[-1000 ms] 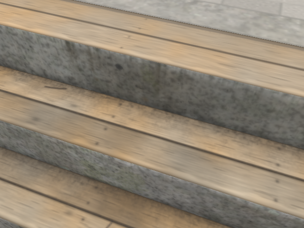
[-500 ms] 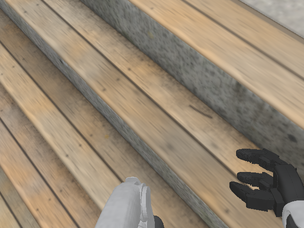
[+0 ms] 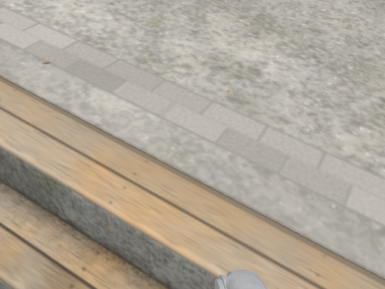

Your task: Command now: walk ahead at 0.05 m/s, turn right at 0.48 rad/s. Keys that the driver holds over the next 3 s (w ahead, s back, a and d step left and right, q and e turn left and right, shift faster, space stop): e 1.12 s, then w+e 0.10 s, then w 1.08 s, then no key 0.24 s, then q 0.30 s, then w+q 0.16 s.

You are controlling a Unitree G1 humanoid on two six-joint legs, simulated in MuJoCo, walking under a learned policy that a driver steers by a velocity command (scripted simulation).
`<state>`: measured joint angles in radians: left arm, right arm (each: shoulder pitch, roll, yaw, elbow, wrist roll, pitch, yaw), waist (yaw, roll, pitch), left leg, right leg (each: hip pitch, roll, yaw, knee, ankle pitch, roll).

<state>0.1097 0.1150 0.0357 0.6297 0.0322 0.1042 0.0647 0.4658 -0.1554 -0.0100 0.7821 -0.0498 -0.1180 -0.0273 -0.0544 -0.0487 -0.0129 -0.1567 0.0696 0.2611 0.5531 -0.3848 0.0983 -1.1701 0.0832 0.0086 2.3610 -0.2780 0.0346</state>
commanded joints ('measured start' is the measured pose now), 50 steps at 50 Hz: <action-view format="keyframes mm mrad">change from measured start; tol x64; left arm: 1 -98 48 16 -83 5 2 -5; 50 -38 102 21 -116 12 -65 -55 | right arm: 1 84 -143 -37 -65 11 8 -23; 50 -223 -170 -51 -156 17 33 -29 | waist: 1 3 206 51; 50 53 142 -43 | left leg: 1 172 232 -175 -139 715 9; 16 67 245 14 177 2059 63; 18 -481 -146 -78 980 295 -87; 26 -711 -132 -303 1494 270 -111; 38 163 367 -917 -113 664 203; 50 30 256 -293 -210 286 131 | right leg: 1 -169 -20 -68 -11 -8 15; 14 485 42 -300 -937 -688 -177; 19 752 -150 847 -1733 -175 -467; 35 664 -74 330 -1523 643 -139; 39 378 -29 112 -511 -76 57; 50 275 -103 49 -764 93 -16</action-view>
